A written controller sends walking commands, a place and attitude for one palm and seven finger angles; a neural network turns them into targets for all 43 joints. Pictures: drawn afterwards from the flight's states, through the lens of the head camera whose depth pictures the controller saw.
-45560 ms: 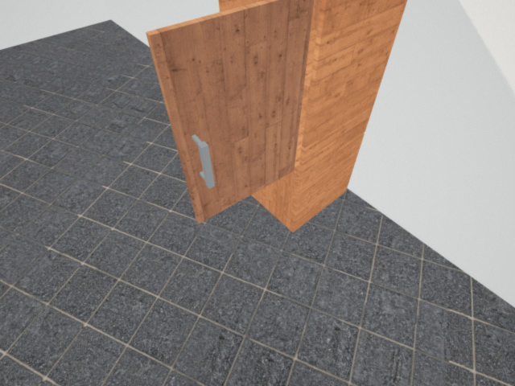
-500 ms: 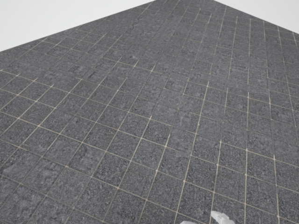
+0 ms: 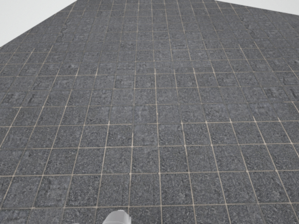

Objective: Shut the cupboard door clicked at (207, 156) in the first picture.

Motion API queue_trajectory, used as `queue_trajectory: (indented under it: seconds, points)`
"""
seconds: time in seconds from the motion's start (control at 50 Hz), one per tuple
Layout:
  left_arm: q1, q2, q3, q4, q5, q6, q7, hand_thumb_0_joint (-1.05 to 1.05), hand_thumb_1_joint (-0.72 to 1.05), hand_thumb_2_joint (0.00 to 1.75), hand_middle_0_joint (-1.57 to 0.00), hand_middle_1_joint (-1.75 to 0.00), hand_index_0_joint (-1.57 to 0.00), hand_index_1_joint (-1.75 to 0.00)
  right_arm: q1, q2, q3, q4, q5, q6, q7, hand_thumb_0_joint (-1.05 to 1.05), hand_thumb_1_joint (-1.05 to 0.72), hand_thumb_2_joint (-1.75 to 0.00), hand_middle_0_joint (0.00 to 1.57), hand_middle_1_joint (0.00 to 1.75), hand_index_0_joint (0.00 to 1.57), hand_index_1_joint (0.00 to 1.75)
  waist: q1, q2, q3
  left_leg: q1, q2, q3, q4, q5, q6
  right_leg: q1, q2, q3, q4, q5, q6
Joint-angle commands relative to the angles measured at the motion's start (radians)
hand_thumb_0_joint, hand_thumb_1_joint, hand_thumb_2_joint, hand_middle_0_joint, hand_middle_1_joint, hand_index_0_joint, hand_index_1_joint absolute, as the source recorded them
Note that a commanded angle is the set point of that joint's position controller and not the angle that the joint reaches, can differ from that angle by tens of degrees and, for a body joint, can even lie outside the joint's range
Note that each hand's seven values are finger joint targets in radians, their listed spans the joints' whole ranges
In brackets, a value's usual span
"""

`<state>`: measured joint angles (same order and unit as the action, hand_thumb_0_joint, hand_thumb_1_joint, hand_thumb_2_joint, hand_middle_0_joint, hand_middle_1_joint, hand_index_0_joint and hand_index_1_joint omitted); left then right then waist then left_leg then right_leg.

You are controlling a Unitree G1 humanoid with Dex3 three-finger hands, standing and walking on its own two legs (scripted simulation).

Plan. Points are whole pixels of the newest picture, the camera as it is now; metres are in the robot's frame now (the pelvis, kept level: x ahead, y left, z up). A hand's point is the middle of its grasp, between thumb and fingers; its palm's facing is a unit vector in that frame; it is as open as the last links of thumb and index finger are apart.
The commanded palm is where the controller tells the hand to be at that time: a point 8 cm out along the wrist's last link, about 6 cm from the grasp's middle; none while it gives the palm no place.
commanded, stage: turn to face it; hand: left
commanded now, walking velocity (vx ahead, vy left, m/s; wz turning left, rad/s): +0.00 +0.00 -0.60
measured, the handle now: out of the picture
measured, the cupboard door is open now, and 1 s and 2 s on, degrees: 36 36 36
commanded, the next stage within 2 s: none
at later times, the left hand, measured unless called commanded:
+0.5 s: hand (86, 208) +0.18 +0.21 -0.16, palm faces -0.29 -0.93 -0.24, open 7.4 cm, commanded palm none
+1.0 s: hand (107, 195) +0.22 +0.16 -0.19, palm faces -0.52 -0.83 -0.19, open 7.4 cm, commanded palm none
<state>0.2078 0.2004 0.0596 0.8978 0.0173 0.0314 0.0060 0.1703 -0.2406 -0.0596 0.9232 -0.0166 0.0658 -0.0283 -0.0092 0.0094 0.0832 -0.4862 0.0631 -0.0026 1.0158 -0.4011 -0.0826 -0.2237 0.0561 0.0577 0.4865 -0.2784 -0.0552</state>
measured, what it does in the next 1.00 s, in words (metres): steps on the spot, turning right: left foot, then right foot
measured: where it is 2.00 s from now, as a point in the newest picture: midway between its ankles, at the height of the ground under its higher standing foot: outside the picture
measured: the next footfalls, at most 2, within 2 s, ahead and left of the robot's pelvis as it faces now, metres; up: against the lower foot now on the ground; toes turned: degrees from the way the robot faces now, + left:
left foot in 0.18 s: +0.09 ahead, +0.15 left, +0.00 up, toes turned -5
right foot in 0.56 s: +0.00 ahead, -0.09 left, +0.00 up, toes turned -24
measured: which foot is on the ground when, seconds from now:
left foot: up 0.00-0.16, down 0.18-0.56, up 0.58-0.92, down 0.94-1.00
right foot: down 0.00-0.18, up 0.20-0.54, down 0.56-0.96, up 0.98-1.00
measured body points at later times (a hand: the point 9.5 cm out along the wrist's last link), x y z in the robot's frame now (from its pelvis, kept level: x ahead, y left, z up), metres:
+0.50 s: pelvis +0.01 +0.04 +0.00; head +0.07 +0.02 +0.44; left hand +0.19 +0.26 -0.14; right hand +0.00 -0.23 -0.14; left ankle +0.05 +0.16 -0.74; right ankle -0.04 -0.08 -0.70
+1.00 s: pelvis +0.05 +0.04 -0.01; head +0.11 +0.04 +0.43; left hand +0.25 +0.21 -0.17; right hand +0.00 -0.24 -0.13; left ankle +0.12 +0.12 -0.74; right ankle -0.04 -0.06 -0.72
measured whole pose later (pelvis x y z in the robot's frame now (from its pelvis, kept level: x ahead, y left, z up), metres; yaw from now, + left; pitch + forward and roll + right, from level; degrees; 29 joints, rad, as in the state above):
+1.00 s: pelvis +0.05 +0.04 -0.01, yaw -35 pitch +1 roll -1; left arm 0.20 0.25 0.07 0.89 0.01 0.07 -0.01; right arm 0.15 -0.21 -0.02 0.85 -0.02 0.02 -0.03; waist 0.02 -0.06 0.08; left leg -0.32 0.03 0.07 0.61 -0.30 0.01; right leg -0.36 0.06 0.11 0.78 -0.47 0.01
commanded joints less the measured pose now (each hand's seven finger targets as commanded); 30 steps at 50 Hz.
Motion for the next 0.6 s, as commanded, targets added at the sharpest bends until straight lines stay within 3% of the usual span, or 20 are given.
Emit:
queue_trajectory:
  seconds: [0.0, 0.04, 0.06, 0.1, 0.12, 0.14, 0.16, 0.18, 0.2, 0.22, 0.28, 0.38, 0.44, 0.48, 0.5, 0.52, 0.54, 0.56, 0.58]
  points:
    - [0.043, 0.213, 0.066, -0.068, 0.009, -0.011, 0.010, 0.00, 0.90, 0.90, -0.20, -0.30, -0.20, -0.30, -0.046, -0.068, -0.010, -0.116, 0.006, -0.038, -0.001, 0.00, -0.90, -0.90, 0.20, 0.30, 0.20, 0.30, 0.038, -0.150, -0.119, -0.050, -0.013, 0.001, -0.112, -0.021, -0.005, 0.160, -0.261, 0.281, -0.084, 0.565, -0.148]
    - [0.024, 0.222, 0.071, -0.076, 0.012, -0.007, 0.010, 0.00, 0.90, 0.90, -0.20, -0.30, -0.20, -0.30, -0.042, -0.062, -0.010, -0.122, 0.010, -0.046, -0.002, 0.00, -0.90, -0.90, 0.20, 0.30, 0.20, 0.30, 0.037, -0.161, -0.123, 0.017, -0.026, 0.006, -0.224, -0.034, 0.003, 0.133, -0.256, 0.297, -0.056, 0.582, -0.142]
    - [0.006, 0.224, 0.072, -0.081, 0.011, -0.004, 0.009, 0.00, 0.90, 0.90, -0.20, -0.30, -0.20, -0.30, -0.018, -0.063, -0.008, -0.120, 0.013, -0.050, -0.004, 0.00, -0.90, -0.90, 0.20, 0.30, 0.20, 0.30, 0.025, -0.177, -0.128, 0.065, -0.033, 0.007, -0.289, -0.012, 0.008, 0.104, -0.246, 0.304, -0.040, 0.578, -0.130]
    - [-0.038, 0.215, 0.070, -0.092, 0.003, 0.002, 0.006, 0.00, 0.90, 0.90, -0.20, -0.30, -0.20, -0.30, 0.050, -0.073, -0.010, -0.102, 0.015, -0.055, -0.008, 0.00, -0.90, -0.90, 0.20, 0.30, 0.20, 0.30, -0.016, -0.166, -0.121, 0.238, -0.050, 0.012, -0.486, 0.143, 0.016, -0.018, -0.193, 0.298, 0.010, 0.481, -0.069]
    - [-0.048, 0.182, 0.063, -0.098, -0.003, 0.005, 0.005, 0.00, 0.90, 0.90, -0.20, -0.30, -0.20, -0.30, 0.089, -0.100, -0.017, -0.090, 0.013, -0.063, -0.009, 0.00, -0.90, -0.90, 0.20, 0.30, 0.20, 0.30, -0.033, -0.088, -0.138, 0.378, -0.002, -0.017, -0.615, 0.226, 0.024, -0.119, -0.135, 0.257, 0.070, 0.350, -0.024]
    - [-0.019, 0.123, 0.053, -0.116, -0.012, 0.008, -0.001, 0.00, 0.90, 0.90, -0.20, -0.30, -0.20, -0.30, 0.127, -0.188, -0.028, -0.089, -0.002, -0.075, -0.013, 0.00, -0.90, -0.90, 0.20, 0.30, 0.20, 0.30, -0.040, 0.178, -0.176, 0.506, 0.220, -0.237, -0.707, 0.328, 0.100, -0.271, 0.001, 0.141, 0.227, 0.007, 0.035]
    - [-0.024, 0.117, 0.045, -0.133, -0.010, 0.006, -0.007, 0.00, 0.90, 0.90, -0.20, -0.30, -0.20, -0.30, 0.152, -0.240, -0.034, -0.101, -0.007, -0.071, -0.017, 0.00, -0.90, -0.90, 0.20, 0.30, 0.20, 0.30, -0.039, 0.309, -0.169, 0.485, 0.410, -0.387, -0.717, 0.496, 0.216, -0.334, 0.024, 0.001, 0.465, -0.371, 0.078]
    - [-0.044, 0.143, 0.050, -0.136, -0.002, 0.007, -0.010, 0.00, 0.90, 0.90, -0.20, -0.30, -0.20, -0.30, 0.134, -0.223, -0.027, -0.116, -0.016, -0.064, -0.017, 0.00, -0.90, -0.90, 0.20, 0.30, 0.20, 0.30, -0.042, 0.186, -0.131, 0.376, 0.424, -0.372, -0.710, 0.478, 0.271, -0.303, -0.028, 0.026, 0.610, -0.361, 0.080]
    - [-0.027, 0.149, 0.059, -0.120, 0.007, 0.015, -0.017, 0.00, 0.90, 0.90, -0.20, -0.30, -0.20, -0.30, 0.077, -0.180, -0.013, -0.128, -0.016, -0.068, -0.018, 0.00, -0.90, -0.90, 0.20, 0.30, 0.20, 0.30, -0.007, 0.186, -0.105, 0.324, 0.364, -0.296, -0.733, 0.443, 0.250, -0.307, -0.041, 0.026, 0.673, -0.294, 0.094]
    - [-0.025, 0.156, 0.061, -0.110, 0.009, 0.020, -0.025, 0.00, 0.90, 0.90, -0.20, -0.30, -0.20, -0.30, 0.026, -0.169, -0.008, -0.147, -0.015, -0.069, -0.019, 0.00, -0.90, -0.90, 0.20, 0.30, 0.20, 0.30, 0.009, 0.197, -0.084, 0.304, 0.337, -0.240, -0.719, 0.441, 0.241, -0.322, -0.062, 0.006, 0.705, -0.268, 0.099]
    - [-0.036, 0.132, 0.053, -0.112, 0.003, 0.032, -0.046, 0.00, 0.90, 0.90, -0.20, -0.30, -0.20, -0.30, 0.010, -0.157, -0.006, -0.151, -0.018, -0.061, -0.020, 0.00, -0.90, -0.90, 0.20, 0.30, 0.20, 0.30, 0.011, 0.162, -0.083, 0.324, 0.263, -0.078, -0.694, 0.419, 0.218, -0.300, -0.077, -0.043, 0.635, -0.204, 0.112]
    - [-0.095, 0.099, 0.039, -0.135, 0.002, 0.030, -0.054, 0.00, 0.90, 0.90, -0.20, -0.30, -0.20, -0.30, 0.085, -0.177, -0.024, -0.116, -0.016, -0.060, -0.012, 0.00, -0.90, -0.90, 0.20, 0.30, 0.20, 0.30, -0.027, 0.189, -0.121, 0.389, 0.277, 0.009, -0.651, 0.489, 0.219, -0.234, -0.075, -0.113, 0.406, -0.180, 0.108]
    - [-0.090, 0.099, 0.033, -0.133, 0.002, 0.022, -0.052, 0.00, 0.90, 0.90, -0.20, -0.30, -0.20, -0.30, 0.083, -0.196, -0.034, -0.109, -0.016, -0.056, -0.003, 0.00, -0.90, -0.90, 0.20, 0.30, 0.20, 0.30, -0.027, 0.220, -0.138, 0.386, 0.290, 0.041, -0.598, 0.530, 0.210, -0.162, -0.057, -0.151, 0.275, -0.171, 0.094]
    - [-0.037, 0.113, 0.036, -0.117, 0.002, 0.016, -0.050, 0.00, 0.90, 0.90, -0.20, -0.30, -0.20, -0.30, 0.059, -0.208, -0.040, -0.111, -0.011, -0.053, 0.000, 0.00, -0.90, -0.90, 0.20, 0.30, 0.20, 0.30, 0.008, 0.194, -0.150, 0.333, 0.281, 0.083, -0.515, 0.491, 0.167, -0.042, -0.050, -0.161, 0.109, -0.038, 0.077]
    - [0.024, 0.139, 0.044, -0.097, 0.003, 0.009, -0.047, 0.00, 0.90, 0.90, -0.20, -0.30, -0.20, -0.30, 0.039, -0.202, -0.041, -0.115, -0.005, -0.051, 0.003, 0.00, -0.90, -0.90, 0.20, 0.30, 0.20, 0.30, 0.043, 0.134, -0.168, 0.272, 0.246, 0.124, -0.419, 0.414, 0.122, 0.069, -0.055, -0.151, -0.018, 0.085, 0.064]
    - [0.081, 0.227, 0.056, -0.079, 0.012, -0.006, -0.037, 0.00, 0.90, 0.90, -0.20, -0.30, -0.20, -0.30, 0.046, -0.152, -0.033, -0.129, 0.006, -0.049, 0.011, 0.00, -0.90, -0.90, 0.20, 0.30, 0.20, 0.30, 0.067, -0.076, -0.197, 0.129, 0.163, 0.178, -0.241, 0.210, 0.059, 0.213, -0.202, 0.038, -0.135, 0.230, 0.011]
    - [0.120, 0.320, 0.077, -0.068, 0.014, -0.011, -0.020, 0.00, 0.90, 0.90, -0.20, -0.30, -0.20, -0.30, -0.025, -0.081, -0.013, -0.182, 0.003, -0.048, 0.012, 0.00, -0.90, -0.90, 0.20, 0.30, 0.20, 0.30, 0.102, -0.337, -0.144, -0.122, 0.016, 0.179, -0.010, -0.252, 0.011, 0.247, -0.420, 0.362, -0.151, 0.551, -0.105]
    - [0.139, 0.325, 0.075, -0.062, 0.004, -0.008, -0.006, 0.00, 0.90, 0.90, -0.20, -0.30, -0.20, -0.30, -0.032, -0.114, -0.012, -0.182, 0.004, -0.035, 0.001, 0.00, -0.90, -0.90, 0.20, 0.30, 0.20, 0.30, 0.104, -0.272, -0.153, -0.141, 0.032, 0.038, 0.126, -0.244, 0.019, 0.197, -0.465, 0.366, -0.148, 0.558, -0.180]
    - [0.086, 0.294, 0.068, -0.078, 0.003, -0.003, -0.001, 0.00, 0.90, 0.90, -0.20, -0.30, -0.20, -0.30, -0.042, -0.101, -0.013, -0.175, 0.004, -0.033, 0.002, 0.00, -0.90, -0.90, 0.20, 0.30, 0.20, 0.30, 0.075, -0.185, -0.092, -0.185, 0.048, -0.001, 0.167, -0.169, 0.021, 0.174, -0.414, 0.292, -0.154, 0.478, -0.175]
